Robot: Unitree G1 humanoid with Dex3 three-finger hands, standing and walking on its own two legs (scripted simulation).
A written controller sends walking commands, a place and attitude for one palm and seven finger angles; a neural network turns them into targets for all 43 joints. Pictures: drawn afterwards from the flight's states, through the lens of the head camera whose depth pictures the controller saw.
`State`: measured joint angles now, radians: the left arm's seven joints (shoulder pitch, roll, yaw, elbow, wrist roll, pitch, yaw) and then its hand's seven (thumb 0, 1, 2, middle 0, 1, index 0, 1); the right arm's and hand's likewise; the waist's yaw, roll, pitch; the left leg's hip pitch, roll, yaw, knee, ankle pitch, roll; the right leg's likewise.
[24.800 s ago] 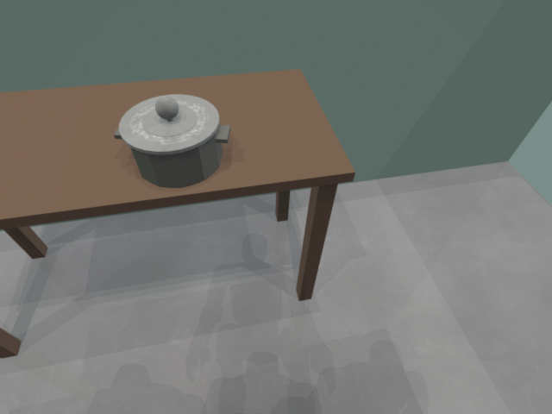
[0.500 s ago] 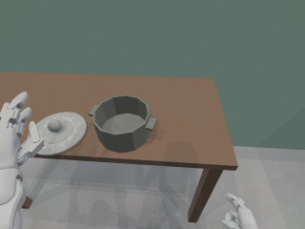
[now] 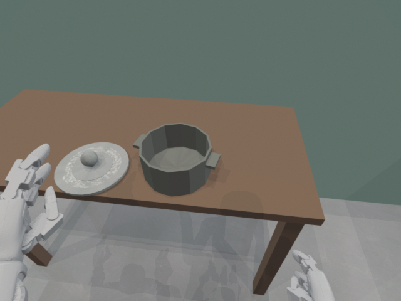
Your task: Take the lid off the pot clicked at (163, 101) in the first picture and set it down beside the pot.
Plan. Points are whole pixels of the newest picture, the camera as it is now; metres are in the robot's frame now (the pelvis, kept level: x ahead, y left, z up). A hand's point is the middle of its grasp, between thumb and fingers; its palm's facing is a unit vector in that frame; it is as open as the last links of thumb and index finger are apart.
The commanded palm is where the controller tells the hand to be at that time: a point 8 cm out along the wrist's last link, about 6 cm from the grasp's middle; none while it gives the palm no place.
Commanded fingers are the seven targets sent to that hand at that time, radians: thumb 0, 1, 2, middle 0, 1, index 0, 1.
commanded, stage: step back with the hand held close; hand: left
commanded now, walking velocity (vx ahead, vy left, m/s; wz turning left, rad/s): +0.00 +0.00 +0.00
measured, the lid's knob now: (89, 158) +0.46 +0.39 -0.02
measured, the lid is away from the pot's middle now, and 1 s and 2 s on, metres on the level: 0.25 0.25 0.25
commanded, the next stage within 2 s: stop stepping back and stand still in 1.44 s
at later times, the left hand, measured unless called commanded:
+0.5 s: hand (43, 229) +0.16 +0.26 +0.15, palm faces +0.26 -0.85 -0.46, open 7.4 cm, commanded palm +0.10 +0.31 +0.17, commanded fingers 0.00 0.90 0.90 -0.20 -0.30 -0.20 -0.30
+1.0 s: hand out of the picture +0.09 +0.27 +0.16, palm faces +0.35 -0.84 -0.41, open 7.4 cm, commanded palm +0.02 +0.32 +0.17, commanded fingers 0.00 0.90 0.90 -0.20 -0.30 -0.20 -0.30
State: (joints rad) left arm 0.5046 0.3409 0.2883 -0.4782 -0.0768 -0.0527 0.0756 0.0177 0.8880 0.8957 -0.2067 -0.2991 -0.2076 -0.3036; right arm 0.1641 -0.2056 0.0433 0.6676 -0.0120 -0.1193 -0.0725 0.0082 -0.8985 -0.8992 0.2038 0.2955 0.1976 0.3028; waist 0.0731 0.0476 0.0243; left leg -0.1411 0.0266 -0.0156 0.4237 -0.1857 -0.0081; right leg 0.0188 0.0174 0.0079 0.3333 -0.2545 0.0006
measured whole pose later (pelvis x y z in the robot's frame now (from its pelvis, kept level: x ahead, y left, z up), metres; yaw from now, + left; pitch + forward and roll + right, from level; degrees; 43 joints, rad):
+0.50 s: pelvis -0.03 +0.03 -0.01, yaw -1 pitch -1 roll -2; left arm 0.62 0.43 0.36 -0.61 -0.08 -0.14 0.09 0.02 0.89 0.90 -0.21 -0.30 -0.21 -0.30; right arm 0.19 -0.23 0.00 0.53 0.02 -0.01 -0.08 0.01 -0.90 -0.90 0.20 0.30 0.20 0.30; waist 0.00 0.01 0.04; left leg -0.35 0.00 0.01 0.53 -0.17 0.03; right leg -0.22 -0.01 0.03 0.49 -0.27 0.04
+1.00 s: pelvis -0.10 +0.04 -0.03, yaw +1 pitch -1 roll -4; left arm 0.59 0.41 0.38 -0.66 -0.05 -0.22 0.14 0.02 0.89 0.90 -0.21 -0.30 -0.21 -0.30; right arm 0.20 -0.20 0.01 0.56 0.01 -0.08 -0.09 0.01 -0.90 -0.90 0.21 0.30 0.20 0.30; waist 0.00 0.00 0.06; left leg -0.51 0.02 -0.01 0.66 -0.19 0.05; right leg -0.35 0.00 0.00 0.59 -0.22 0.04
